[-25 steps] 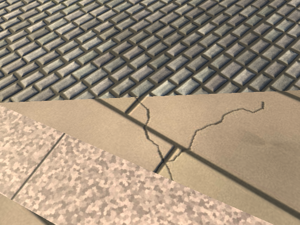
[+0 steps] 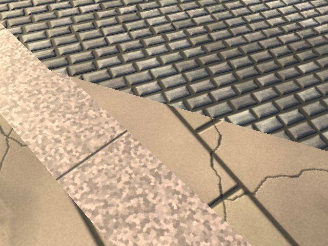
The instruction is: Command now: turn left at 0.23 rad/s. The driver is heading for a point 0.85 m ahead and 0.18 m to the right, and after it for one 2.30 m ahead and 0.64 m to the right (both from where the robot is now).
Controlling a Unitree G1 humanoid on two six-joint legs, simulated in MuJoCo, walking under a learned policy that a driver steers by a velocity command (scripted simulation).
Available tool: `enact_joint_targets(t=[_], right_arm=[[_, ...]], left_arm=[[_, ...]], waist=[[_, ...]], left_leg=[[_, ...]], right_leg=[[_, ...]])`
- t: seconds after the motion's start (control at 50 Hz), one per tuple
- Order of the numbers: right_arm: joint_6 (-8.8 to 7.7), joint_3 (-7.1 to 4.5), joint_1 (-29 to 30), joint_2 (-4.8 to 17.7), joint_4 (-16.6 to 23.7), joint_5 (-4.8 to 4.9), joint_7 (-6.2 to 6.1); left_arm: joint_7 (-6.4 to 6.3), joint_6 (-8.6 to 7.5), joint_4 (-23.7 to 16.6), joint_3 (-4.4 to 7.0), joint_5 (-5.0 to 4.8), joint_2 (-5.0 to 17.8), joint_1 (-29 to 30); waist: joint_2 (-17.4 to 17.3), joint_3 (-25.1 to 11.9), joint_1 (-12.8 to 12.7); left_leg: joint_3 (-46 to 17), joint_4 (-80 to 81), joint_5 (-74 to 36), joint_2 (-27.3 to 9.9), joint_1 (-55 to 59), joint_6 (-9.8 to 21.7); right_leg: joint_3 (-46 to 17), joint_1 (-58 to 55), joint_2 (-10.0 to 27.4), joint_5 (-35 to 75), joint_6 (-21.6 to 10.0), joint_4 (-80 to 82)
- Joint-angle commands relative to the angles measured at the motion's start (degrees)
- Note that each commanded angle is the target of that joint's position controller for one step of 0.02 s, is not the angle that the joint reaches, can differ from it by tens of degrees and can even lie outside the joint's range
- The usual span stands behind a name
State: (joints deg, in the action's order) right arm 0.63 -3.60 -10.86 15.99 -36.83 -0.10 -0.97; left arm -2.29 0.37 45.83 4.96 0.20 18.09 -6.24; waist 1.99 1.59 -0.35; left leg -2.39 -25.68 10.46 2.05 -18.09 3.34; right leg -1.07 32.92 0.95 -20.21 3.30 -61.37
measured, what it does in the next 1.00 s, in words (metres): walks ahead, turning right: right foot, then right foot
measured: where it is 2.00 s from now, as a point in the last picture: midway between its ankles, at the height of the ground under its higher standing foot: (189, 230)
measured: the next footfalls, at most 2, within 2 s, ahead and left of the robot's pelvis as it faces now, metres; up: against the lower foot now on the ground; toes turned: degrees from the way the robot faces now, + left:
right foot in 0.20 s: +0.04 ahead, -0.15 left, +0.00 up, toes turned -3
right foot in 0.82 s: +0.18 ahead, -0.22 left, +0.00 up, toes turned -23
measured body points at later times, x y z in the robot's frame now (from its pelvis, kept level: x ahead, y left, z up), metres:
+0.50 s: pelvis +0.04 -0.01 -0.01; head +0.05 -0.01 +0.44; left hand +0.21 +0.23 -0.12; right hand +0.08 -0.31 -0.11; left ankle +0.02 +0.08 -0.74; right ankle +0.00 -0.15 -0.70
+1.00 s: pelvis +0.13 -0.11 +0.00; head +0.15 -0.12 +0.45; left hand +0.36 +0.09 -0.10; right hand +0.13 -0.41 -0.12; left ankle +0.18 +0.05 -0.66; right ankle +0.14 -0.20 -0.74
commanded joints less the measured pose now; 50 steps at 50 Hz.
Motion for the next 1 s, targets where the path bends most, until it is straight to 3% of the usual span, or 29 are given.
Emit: enact_joint_targets(t=[0.02, 0.06, 0.1, 0.18, 0.2, 0.22, 0.24, 0.28, 0.32, 0.36, 0.4, 0.42, 0.44, 0.46, 0.5, 0.54, 0.58, 0.66, 0.74, 0.78, 0.8, 0.82, 0.84, 0.86, 0.88, 0.9, 0.92, 0.96, 1.0], right_arm=[[-1.15, -0.97, 2.0, 5.4, 3.7, -0.41, -0.68], [-1.26, -0.31, 2.6, 4.2, 2.6, -1.18, -0.50], [-1.41, -0.18, 1.8, 4.8, 0.9, -1.74, 0.10], [-1.05, -0.84, 2.4, 7.4, -0.9, -0.28, -0.01], [-1.15, -1.02, 1.3, 7.6, -1.3, -0.16, -0.36], [-1.40, -1.17, -0.1, 7.4, -0.8, -0.91, -0.69], [-1.55, -1.26, -0.1, 6.5, 0.0, -1.49, -0.99], [-1.18, -1.20, 3.9, 4.2, 0.9, -1.36, -1.54], [-1.15, -1.11, 5.3, 2.2, 2.2, -0.20, -0.75], [-2.72, -1.48, 4.2, 2.1, 2.2, 1.00, 0.55], [-4.41, -2.28, -1.5, 3.0, 0.2, 1.08, 1.05], [-4.90, -3.46, -6.3, 6.8, -1.3, -0.24, 0.77], [-5.40, -4.45, -11.3, 10.2, -2.6, -0.70, 1.12], [-5.92, -3.79, -10.1, 8.6, -2.5, -1.40, 1.12], [-6.29, -2.68, -5.0, 5.3, -1.0, 0.04, 0.37], [-5.71, -2.59, -2.7, 5.7, -0.6, -0.28, -0.25], [-4.99, -2.91, -3.5, 6.6, -0.9, -0.49, -0.85], [-3.10, -3.58, -4.7, 9.1, -2.2, 0.22, -1.78], [-2.54, -4.13, -4.1, 11.2, -2.6, 1.66, -1.32], [-2.78, -3.98, -2.3, 11.0, -2.6, 2.75, -1.10], [-3.16, -3.19, -4.8, 9.0, -3.5, 2.53, -0.79], [-3.63, -1.33, -6.3, 4.6, -2.0, -0.65, -0.32], [-4.22, 0.33, -11.3, 2.1, -1.6, -0.89, 0.54], [-4.07, -1.58, -8.1, 8.4, -3.3, 1.90, 1.38], [-3.80, -1.81, -4.1, 9.0, -2.1, 3.11, 1.70], [-3.43, -1.83, -2.0, 8.5, -2.2, 2.18, 1.19], [-2.85, -2.09, -1.6, 8.7, -2.6, 1.23, 0.58], [-2.25, -2.10, -5.4, 7.1, -4.3, 0.99, 0.23], [-2.38, -2.04, -5.6, 6.1, -4.7, 1.41, -0.05]], left_arm=[[0.26, -0.27, -2.4, -0.13, -0.22, 1.8, -1.1], [0.87, -0.06, -1.9, -0.79, -0.20, 0.8, -0.9], [1.35, 0.06, -1.9, -0.75, -0.45, 1.8, -0.7], [1.62, -0.49, -2.8, -0.41, -0.47, 4.0, -1.8], [1.60, -0.64, -3.2, -0.25, -0.05, 5.2, -2.1], [1.41, -0.72, -3.7, 0.34, 0.12, 8.2, -2.3], [1.42, -0.55, -3.0, 1.09, -1.02, 9.5, -2.6], [1.33, -0.48, -3.2, 0.93, -1.05, 7.1, -4.1], [1.28, -0.92, -3.0, 1.11, -1.13, 7.2, -7.2], [0.99, -1.69, -3.9, 1.11, -1.40, 7.3, -5.6], [0.75, -1.30, -6.2, 0.64, -2.03, 5.9, 0.3], [0.59, -1.25, -8.4, -0.22, -2.09, 2.6, 3.0], [0.71, -1.77, -10.3, -0.68, -2.54, 1.2, 4.3], [0.84, -2.25, -10.6, 0.35, -2.37, 4.3, 3.6], [1.45, -2.24, -8.7, 1.13, -1.85, 5.2, -1.5], [2.07, -2.00, -8.5, 1.16, -1.29, 3.8, -1.7], [2.86, -1.46, -9.6, 0.54, -1.42, 1.6, -0.6], [4.38, -0.59, -13.1, -0.76, -1.45, -1.4, 4.9], [5.62, -0.03, -14.8, 0.55, -1.35, 1.7, 5.4], [5.49, -0.17, -13.6, 1.82, -0.95, 3.4, -0.5], [4.65, -0.36, -12.2, 2.88, -0.52, 5.7, -5.5], [3.05, -0.46, -12.4, 3.56, -0.01, 9.9, -10.8], [2.74, -1.13, -13.2, 2.78, 0.79, 12.7, -9.7], [3.02, -1.12, -11.0, 2.07, 0.20, 8.3, -14.5], [3.24, -1.73, -9.9, 1.58, -0.84, 6.6, -11.9], [3.29, -2.24, -9.7, 1.08, -1.32, 5.2, -8.0], [3.30, -2.81, -9.6, 0.72, -1.07, 4.5, -4.5], [3.17, -4.42, -9.1, 0.60, 0.10, 3.9, -2.5], [2.87, -5.81, -7.9, 0.68, 0.60, 3.6, -3.1]], waist=[[-8.5, -10.1, -0.3], [-9.5, -9.1, 0.4], [-10.0, -6.8, 1.5], [-8.2, -3.0, 0.0], [-6.7, -3.8, 0.2], [-2.1, -5.2, 2.0], [4.4, -5.8, 3.2], [8.7, -5.7, 0.9], [11.1, -3.4, -0.4], [11.5, -0.5, 1.1], [8.4, -0.7, 5.5], [-0.7, -1.4, 7.0], [-12.0, -1.2, 7.8], [-10.3, 2.1, 5.7], [-6.5, 3.2, 1.4], [-6.9, 1.3, 0.8], [-7.0, -0.6, 1.5], [-8.6, -1.1, 3.6], [-9.9, -3.0, 2.9], [-8.7, -6.2, -1.1], [-5.4, -9.4, -3.2], [5.2, -15.8, -4.0], [12.6, -24.3, -0.9], [5.2, -23.4, -5.3], [5.2, -14.6, -4.6], [2.9, -9.8, -3.0], [4.1, -5.9, -1.3], [5.0, -4.8, 1.1], [3.9, -4.1, 1.3]], left_leg=[[-9.8, 5.8, -20.7, -13.6, 11.4, 9.3], [-8.3, 6.7, -15.1, -13.1, 7.8, 9.3], [-8.8, 7.6, -9.2, -13.4, 5.2, 9.7], [-9.7, 4.3, -7.7, -13.3, 6.0, 7.5], [-9.0, 2.5, -7.8, -12.2, 6.7, 5.6], [-6.3, -1.3, -5.3, -9.1, 6.1, 3.4], [-0.5, -3.9, -2.1, -4.2, 5.4, 1.0], [5.5, -10.9, 7.2, 0.4, 1.9, -2.2], [4.5, -14.3, 18.4, 2.2, -4.8, -1.1], [1.3, -12.6, 17.8, 0.4, -4.1, 1.0], [-0.3, 0.0, 12.0, -1.9, 9.9, 2.3], [-9.1, 4.8, 19.0, -8.7, 19.0, 3.7], [-28.1, 14.4, 28.2, -20.2, 24.5, 8.3], [-33.7, 15.6, 26.5, -25.5, 21.8, 11.5], [-22.3, 13.9, 8.1, -22.4, 20.7, 9.6], [-9.4, 12.1, -17.7, -18.5, 19.4, 6.7], [-0.6, 11.0, -30.0, -16.0, 17.2, 6.0], [7.1, 9.6, -27.9, -15.0, 14.9, 5.8], [8.2, 4.0, -30.5, -17.4, 14.9, 4.7], [9.8, -5.8, -37.1, -16.3, 14.3, 2.9], [11.6, -14.8, -32.9, -13.2, 9.8, 0.2], [11.8, -30.6, -0.7, -10.4, -6.2, -3.1], [4.4, -44.7, 32.4, -3.6, -18.1, -5.2], [-0.9, -50.1, 27.7, -4.9, -20.6, -5.5], [0.1, -49.1, 22.8, -7.1, -25.3, -4.2], [0.4, -45.6, 18.2, -8.7, -24.9, -3.5], [-0.1, -42.5, 14.3, -9.6, -22.6, -3.4], [-0.3, -42.1, 7.0, -9.3, -17.7, -3.3], [-2.2, -40.2, 2.6, -9.3, -19.5, -3.8]], right_leg=[[-1.9, -2.0, 2.3, 3.2, 0.6, 8.0], [-1.2, -8.8, 3.1, 3.4, 0.7, 15.2], [0.1, -13.1, 2.6, 2.1, 0.5, 19.8], [1.9, -16.2, 0.9, 9.8, -2.2, 33.7], [-0.2, -17.7, 2.1, 16.4, -3.2, 34.7], [-3.8, -19.2, 5.1, 28.9, -4.8, 32.3], [-7.3, -17.8, 6.3, 28.1, -7.6, 32.6], [-15.2, -17.0, 9.3, 14.7, -11.7, 38.1], [-24.1, -18.1, 12.0, -10.0, -15.5, 43.2], [-27.9, -15.1, 12.7, -21.0, -15.7, 45.7], [-22.3, -6.2, 7.3, -18.5, -11.7, 42.3], [-13.4, 3.9, 1.1, -14.7, -7.3, 30.7], [-6.5, 13.0, -4.0, -10.2, -5.3, 14.3], [-10.2, 17.6, -1.0, -10.8, -5.8, 4.6], [-10.2, 17.1, 1.1, -4.3, -5.1, -1.1], [-6.8, 13.8, 2.5, 1.4, -3.0, -1.6], [-2.3, 10.0, 2.3, 5.2, -0.9, 0.8], [2.2, 3.2, 2.3, 11.2, -0.4, 14.3], [4.7, -4.4, 0.1, 9.0, -3.5, 22.3], [6.1, -14.1, -3.2, 12.2, -6.6, 31.2], [4.8, -25.0, -4.2, 22.2, -8.7, 37.0], [-11.5, -42.8, 9.2, 42.4, -13.9, 33.5], [-34.6, -49.8, 25.2, 39.1, -27.2, 37.0], [-31.7, -44.8, 22.8, 18.6, -26.6, 41.9], [-25.2, -39.5, 19.5, 1.7, -23.0, 44.4], [-21.7, -32.1, 16.3, -7.3, -19.0, 46.3], [-19.0, -25.0, 14.6, -8.2, -17.1, 48.8], [-14.5, -19.3, 12.9, -5.5, -16.3, 52.9], [-10.9, -19.7, 13.3, -2.3, -16.3, 54.6]])
Velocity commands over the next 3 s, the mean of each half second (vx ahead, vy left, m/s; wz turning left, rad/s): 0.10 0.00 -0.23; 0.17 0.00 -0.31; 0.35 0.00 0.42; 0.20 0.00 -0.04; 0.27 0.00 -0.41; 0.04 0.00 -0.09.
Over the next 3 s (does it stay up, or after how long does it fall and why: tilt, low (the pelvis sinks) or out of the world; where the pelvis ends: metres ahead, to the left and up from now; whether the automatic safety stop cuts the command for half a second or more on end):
stays up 0.83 -0.24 -0.01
